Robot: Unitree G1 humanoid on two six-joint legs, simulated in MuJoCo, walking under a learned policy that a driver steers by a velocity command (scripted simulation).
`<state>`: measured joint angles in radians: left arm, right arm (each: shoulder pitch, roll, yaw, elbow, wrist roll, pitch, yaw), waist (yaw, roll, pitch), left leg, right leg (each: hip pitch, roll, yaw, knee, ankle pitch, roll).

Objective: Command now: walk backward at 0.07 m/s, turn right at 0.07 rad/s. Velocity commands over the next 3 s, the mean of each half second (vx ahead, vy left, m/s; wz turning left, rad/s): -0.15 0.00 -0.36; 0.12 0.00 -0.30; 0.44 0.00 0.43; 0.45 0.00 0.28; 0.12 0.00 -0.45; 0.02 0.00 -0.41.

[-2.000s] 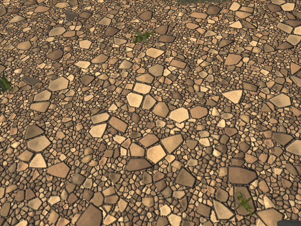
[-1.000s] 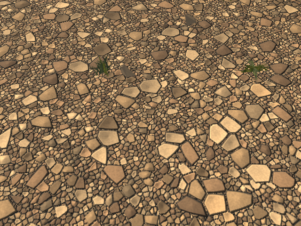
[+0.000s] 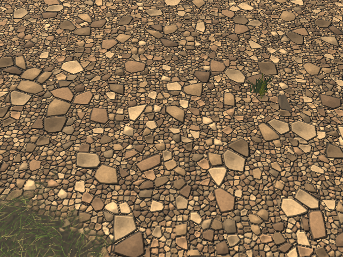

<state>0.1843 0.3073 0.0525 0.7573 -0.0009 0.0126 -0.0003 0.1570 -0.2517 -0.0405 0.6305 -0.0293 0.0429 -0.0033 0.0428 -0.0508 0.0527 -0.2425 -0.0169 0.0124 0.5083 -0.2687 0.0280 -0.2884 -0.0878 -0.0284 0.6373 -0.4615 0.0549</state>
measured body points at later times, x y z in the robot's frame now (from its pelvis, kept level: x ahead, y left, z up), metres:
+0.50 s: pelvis -0.08 -0.02 -0.01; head -0.05 -0.06 +0.44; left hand +0.07 +0.24 -0.10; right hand +0.01 -0.34 -0.13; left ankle -0.05 +0.12 -0.67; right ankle -0.11 -0.12 -0.74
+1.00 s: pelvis -0.08 -0.01 +0.01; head -0.07 +0.01 +0.46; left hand +0.18 +0.17 -0.09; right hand -0.18 -0.27 -0.11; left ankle -0.08 +0.11 -0.74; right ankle -0.11 -0.13 -0.69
